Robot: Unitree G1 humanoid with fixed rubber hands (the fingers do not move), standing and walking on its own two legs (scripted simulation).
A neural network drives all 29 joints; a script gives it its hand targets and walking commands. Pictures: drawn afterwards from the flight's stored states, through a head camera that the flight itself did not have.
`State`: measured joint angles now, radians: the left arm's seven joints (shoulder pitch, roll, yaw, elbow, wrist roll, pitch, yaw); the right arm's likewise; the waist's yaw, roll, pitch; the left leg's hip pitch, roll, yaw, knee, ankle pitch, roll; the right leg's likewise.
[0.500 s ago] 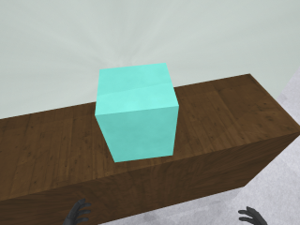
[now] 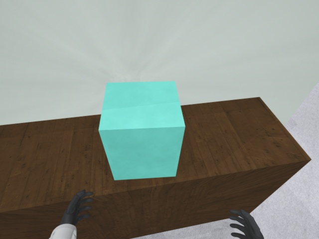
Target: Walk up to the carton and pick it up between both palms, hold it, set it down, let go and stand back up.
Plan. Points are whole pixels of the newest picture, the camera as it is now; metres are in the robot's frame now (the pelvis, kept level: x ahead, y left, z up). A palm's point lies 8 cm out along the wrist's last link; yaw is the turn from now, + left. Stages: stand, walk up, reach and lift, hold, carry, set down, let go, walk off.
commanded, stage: reach and lift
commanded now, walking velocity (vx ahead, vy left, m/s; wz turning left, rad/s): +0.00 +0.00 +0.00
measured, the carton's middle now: (143, 132) +0.43 +0.09 -0.01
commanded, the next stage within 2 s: none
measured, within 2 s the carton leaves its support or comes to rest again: neither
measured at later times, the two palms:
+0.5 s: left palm (70, 213) +0.18 +0.25 -0.04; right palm (236, 213) +0.20 -0.16 -0.04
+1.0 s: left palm (72, 185) +0.24 +0.26 +0.00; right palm (226, 180) +0.27 -0.14 +0.00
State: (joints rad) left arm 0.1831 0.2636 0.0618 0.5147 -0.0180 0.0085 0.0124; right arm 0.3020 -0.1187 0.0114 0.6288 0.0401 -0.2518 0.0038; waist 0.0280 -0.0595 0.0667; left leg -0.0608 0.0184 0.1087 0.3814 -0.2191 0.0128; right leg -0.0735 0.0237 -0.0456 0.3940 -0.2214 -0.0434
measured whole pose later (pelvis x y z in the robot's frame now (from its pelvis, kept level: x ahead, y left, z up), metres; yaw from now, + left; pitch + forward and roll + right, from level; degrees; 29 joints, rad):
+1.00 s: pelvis +0.01 +0.01 +0.00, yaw +2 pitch -4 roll +0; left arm 0.02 0.23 0.03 0.51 -0.15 -0.23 0.02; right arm 0.02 -0.08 0.08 0.59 0.19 -0.33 -0.07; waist 0.06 -0.04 0.03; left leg -0.11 0.01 0.06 0.43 -0.26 0.02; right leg -0.08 0.02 -0.06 0.40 -0.25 -0.03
